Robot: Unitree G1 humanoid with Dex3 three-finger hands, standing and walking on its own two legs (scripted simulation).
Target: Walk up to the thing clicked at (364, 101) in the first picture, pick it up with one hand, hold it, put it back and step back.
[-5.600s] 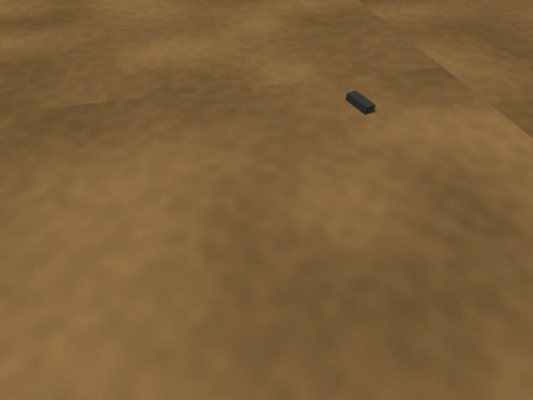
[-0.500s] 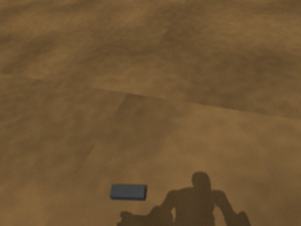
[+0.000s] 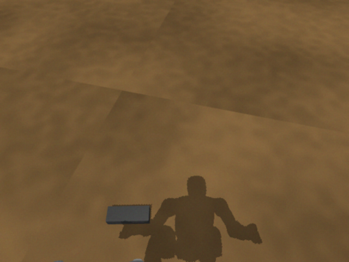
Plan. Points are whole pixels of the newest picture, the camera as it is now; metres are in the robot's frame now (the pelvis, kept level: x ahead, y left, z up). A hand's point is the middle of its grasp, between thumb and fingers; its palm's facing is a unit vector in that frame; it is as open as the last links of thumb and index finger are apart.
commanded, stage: walk up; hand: left
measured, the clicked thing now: (128, 214) +0.44 +0.24 -0.72
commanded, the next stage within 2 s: stand in 1.34 s
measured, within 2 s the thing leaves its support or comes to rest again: neither
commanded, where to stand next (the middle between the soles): +0.05 -0.05 m, yaw +0 degrees
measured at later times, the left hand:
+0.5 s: hand out of the picture +0.09 +0.23 -0.13, palm faces -0.01 -0.95 -0.32, open 7.4 cm
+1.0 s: hand out of the picture +0.10 +0.25 -0.12, palm faces +0.03 -0.95 -0.32, open 7.4 cm
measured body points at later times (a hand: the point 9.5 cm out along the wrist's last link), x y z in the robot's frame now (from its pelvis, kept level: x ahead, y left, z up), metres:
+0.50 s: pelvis -0.01 -0.02 +0.02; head +0.01 -0.02 +0.47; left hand +0.09 +0.28 -0.11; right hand +0.04 -0.34 -0.11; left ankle +0.02 +0.14 -0.71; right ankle +0.00 -0.13 -0.71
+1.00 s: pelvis +0.00 -0.01 +0.03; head +0.02 +0.00 +0.48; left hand +0.10 +0.30 -0.10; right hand +0.10 -0.32 -0.09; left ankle +0.02 +0.14 -0.71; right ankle +0.00 -0.13 -0.71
